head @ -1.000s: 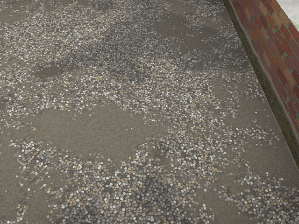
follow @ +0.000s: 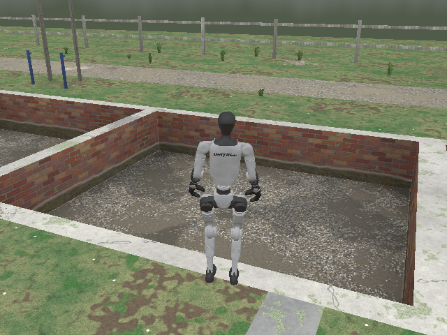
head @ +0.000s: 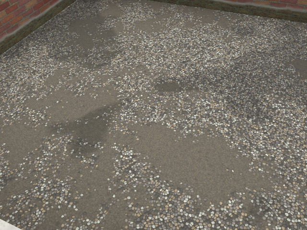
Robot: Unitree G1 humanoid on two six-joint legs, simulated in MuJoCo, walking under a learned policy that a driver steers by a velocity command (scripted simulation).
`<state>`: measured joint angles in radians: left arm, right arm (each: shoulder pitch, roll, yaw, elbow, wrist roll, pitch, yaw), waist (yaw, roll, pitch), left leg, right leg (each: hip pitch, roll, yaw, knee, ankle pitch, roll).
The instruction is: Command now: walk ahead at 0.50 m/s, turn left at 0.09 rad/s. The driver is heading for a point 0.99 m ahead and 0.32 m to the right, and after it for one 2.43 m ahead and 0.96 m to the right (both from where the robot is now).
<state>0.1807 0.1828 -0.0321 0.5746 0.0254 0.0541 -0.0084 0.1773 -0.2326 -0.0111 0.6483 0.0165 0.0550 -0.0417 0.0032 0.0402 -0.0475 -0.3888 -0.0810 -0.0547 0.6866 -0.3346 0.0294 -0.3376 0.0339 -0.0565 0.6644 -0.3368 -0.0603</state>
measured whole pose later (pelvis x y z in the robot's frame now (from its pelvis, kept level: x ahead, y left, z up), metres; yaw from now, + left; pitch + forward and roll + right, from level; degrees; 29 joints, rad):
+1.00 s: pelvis +0.04 +0.06 -0.01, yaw -14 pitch -2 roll +1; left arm 0.17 0.20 -0.01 0.57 -0.01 0.10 0.00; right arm 0.11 -0.21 -0.02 0.57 -0.03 0.06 -0.01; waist 0.01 0.02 0.01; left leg -0.33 0.06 0.20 0.74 -0.38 0.03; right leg -0.32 0.08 0.20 0.78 -0.42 0.00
